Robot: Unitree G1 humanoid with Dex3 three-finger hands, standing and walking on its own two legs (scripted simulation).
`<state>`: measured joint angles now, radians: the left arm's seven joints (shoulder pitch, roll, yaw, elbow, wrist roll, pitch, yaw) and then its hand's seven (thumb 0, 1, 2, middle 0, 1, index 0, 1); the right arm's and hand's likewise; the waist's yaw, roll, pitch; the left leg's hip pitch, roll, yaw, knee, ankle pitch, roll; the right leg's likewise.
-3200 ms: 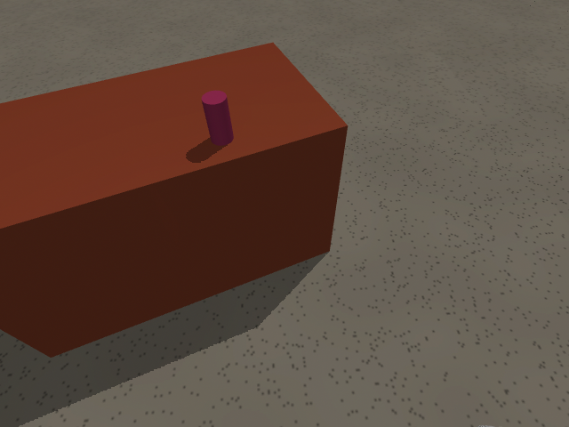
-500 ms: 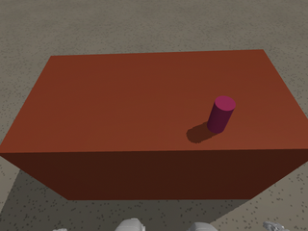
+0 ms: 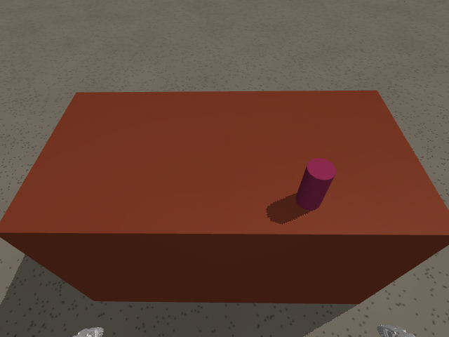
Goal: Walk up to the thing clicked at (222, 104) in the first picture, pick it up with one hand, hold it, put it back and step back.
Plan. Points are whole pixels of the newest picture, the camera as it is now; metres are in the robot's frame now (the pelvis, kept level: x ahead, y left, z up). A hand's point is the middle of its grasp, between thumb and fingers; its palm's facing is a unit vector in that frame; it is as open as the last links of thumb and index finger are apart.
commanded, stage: walk up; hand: right
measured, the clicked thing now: (314, 185) +0.44 -0.19 -0.06
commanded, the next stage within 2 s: stand in 0.56 s
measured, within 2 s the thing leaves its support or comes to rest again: neither
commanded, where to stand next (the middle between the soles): +0.04 +0.00 m, yaw -2 degrees
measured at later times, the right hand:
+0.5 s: hand out of the picture +0.09 -0.24 -0.15, palm faces -0.06 +0.94 -0.34, open 7.3 cm
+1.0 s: hand out of the picture +0.10 -0.25 -0.15, palm faces -0.04 +0.94 -0.34, open 7.3 cm
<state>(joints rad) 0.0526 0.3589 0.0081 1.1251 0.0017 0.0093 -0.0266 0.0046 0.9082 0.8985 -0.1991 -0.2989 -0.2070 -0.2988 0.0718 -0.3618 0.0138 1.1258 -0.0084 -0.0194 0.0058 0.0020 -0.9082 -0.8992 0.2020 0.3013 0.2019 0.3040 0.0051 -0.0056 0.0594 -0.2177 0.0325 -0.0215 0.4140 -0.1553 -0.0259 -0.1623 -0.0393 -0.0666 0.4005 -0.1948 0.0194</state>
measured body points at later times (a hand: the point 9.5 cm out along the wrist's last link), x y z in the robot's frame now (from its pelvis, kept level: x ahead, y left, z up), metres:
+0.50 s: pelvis +0.01 +0.00 +0.00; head +0.02 +0.01 +0.45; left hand +0.07 +0.31 -0.14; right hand +0.10 -0.29 -0.13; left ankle +0.05 +0.14 -0.74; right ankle +0.01 -0.13 -0.74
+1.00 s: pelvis +0.02 +0.00 +0.00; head +0.03 +0.00 +0.45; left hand +0.10 +0.30 -0.13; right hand +0.11 -0.30 -0.13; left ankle +0.05 +0.14 -0.74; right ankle +0.01 -0.13 -0.74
